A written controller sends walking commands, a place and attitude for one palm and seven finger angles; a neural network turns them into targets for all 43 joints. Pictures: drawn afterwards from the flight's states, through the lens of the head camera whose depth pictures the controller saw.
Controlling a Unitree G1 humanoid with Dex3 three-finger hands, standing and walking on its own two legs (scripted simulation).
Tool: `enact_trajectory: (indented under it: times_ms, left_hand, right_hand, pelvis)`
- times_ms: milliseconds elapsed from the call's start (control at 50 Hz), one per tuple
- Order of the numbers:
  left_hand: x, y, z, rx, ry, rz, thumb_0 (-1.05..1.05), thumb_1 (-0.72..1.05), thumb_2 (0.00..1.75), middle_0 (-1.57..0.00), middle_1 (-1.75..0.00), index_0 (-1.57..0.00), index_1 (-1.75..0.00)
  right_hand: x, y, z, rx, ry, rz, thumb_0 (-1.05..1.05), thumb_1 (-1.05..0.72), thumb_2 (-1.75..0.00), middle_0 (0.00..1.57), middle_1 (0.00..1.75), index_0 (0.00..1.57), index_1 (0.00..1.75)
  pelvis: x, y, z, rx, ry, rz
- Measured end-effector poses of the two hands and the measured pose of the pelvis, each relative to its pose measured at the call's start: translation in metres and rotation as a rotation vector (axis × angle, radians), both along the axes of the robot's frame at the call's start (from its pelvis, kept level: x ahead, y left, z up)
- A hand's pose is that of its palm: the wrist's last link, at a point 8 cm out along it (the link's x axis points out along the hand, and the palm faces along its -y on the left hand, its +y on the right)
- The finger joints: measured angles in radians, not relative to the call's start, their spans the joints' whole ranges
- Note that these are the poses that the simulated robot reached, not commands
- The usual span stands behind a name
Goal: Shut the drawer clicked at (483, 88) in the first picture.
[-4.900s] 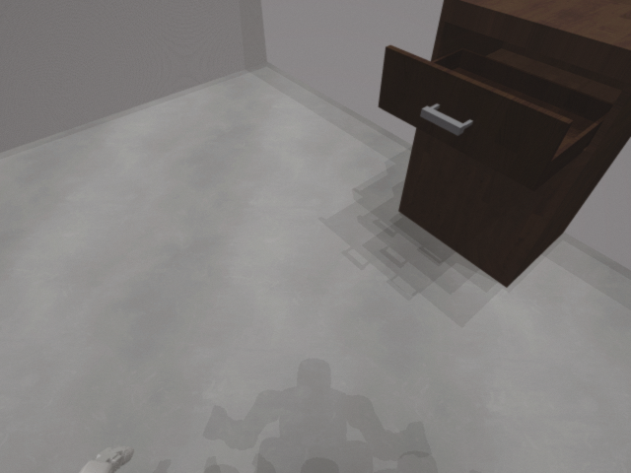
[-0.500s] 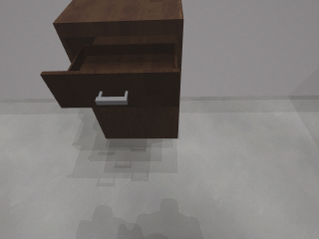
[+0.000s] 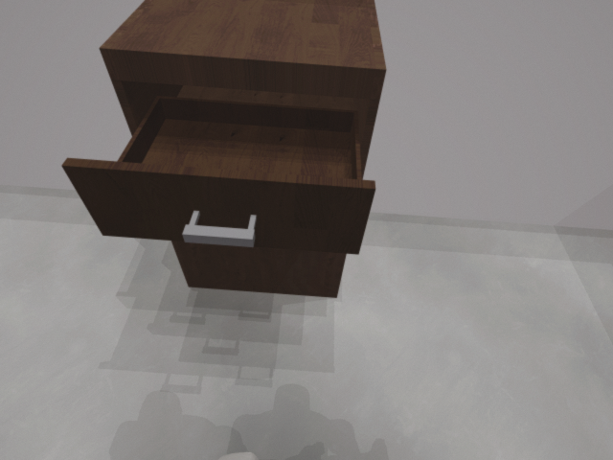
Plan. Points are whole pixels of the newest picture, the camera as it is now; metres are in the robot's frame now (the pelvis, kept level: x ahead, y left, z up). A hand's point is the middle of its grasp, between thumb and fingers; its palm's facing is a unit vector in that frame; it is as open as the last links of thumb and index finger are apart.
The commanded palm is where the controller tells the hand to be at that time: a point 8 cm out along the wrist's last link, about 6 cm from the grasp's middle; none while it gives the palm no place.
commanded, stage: take the last steps up to it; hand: left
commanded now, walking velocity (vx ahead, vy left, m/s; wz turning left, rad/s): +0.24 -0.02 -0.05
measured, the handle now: (222, 227) +0.47 +0.20 -0.03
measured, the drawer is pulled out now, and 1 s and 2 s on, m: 0.27 0.27 0.27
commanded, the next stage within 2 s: come to a stop and stand still in 0.34 s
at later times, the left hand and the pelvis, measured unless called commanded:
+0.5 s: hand (235, 391) +0.24 +0.13 -0.14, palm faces -0.04 -0.98 -0.22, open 7.4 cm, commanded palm none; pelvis +0.14 -0.04 +0.01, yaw -1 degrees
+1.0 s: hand (175, 438) +0.17 +0.21 -0.17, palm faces +0.09 -0.97 -0.21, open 7.4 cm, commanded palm none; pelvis +0.15 +0.02 +0.01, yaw +1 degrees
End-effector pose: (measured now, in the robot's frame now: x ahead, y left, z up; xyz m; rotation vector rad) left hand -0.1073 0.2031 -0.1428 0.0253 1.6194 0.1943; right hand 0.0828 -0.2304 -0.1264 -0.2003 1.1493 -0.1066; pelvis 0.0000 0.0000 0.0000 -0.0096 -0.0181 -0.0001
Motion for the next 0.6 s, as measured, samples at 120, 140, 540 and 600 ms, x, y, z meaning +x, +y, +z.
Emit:
enact_trajectory:
  times_ms: [120, 140, 540, 600]
  left_hand:
    - [0.09, 0.029, 0.006, 0.025, -0.113, -0.075, 0.01, 0.91, 0.9, -0.2, -0.3, -0.2, -0.3]
    - [0.109, 0.033, 0.009, 0.032, -0.15, -0.086, 0.01, 0.91, 0.9, -0.2, -0.3, -0.2, -0.3]
    - [0.338, -0.027, 0.032, 0.098, -0.448, -0.186, 0.0, 0.92, 0.9, -0.2, -0.3, -0.2, -0.3]
    - [0.34, -0.025, 0.036, 0.123, -0.428, -0.166, -0.01, 0.95, 0.9, -0.2, -0.3, -0.2, -0.3]
  right_hand:
    - [0.005, 0.014, 0.01, -0.004, 0.004, -0.087, -0.01, -0.94, -0.89, 0.2, 0.3, 0.2, 0.3]
    - [0.003, 0.013, 0.012, -0.008, 0.02, -0.093, -0.01, -0.95, -0.89, 0.2, 0.3, 0.2, 0.3]
    - [-0.003, -0.014, -0.015, 0.108, 0.378, -0.186, 0.0, -0.91, -0.89, 0.2, 0.3, 0.2, 0.3]
    - [0.028, -0.024, -0.011, 0.089, 0.348, -0.166, 0.01, -0.91, -0.89, 0.2, 0.3, 0.2, 0.3]
  pelvis:
    - [0.031, 0.012, 0.013, 0.017, -0.016, -0.028]
    - [0.036, 0.013, 0.015, 0.019, -0.015, -0.028]
    - [0.147, -0.043, 0.014, 0.025, 0.004, -0.012]
    - [0.155, -0.046, 0.019, 0.028, 0.011, -0.008]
